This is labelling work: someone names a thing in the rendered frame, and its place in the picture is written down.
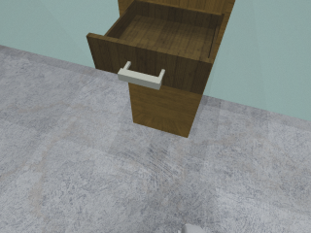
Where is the cabinet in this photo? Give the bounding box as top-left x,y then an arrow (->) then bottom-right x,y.
118,0 -> 235,138

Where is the handle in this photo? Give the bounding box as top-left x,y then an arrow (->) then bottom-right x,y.
118,61 -> 165,90

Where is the drawer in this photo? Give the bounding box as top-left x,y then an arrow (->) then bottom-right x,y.
86,0 -> 222,95

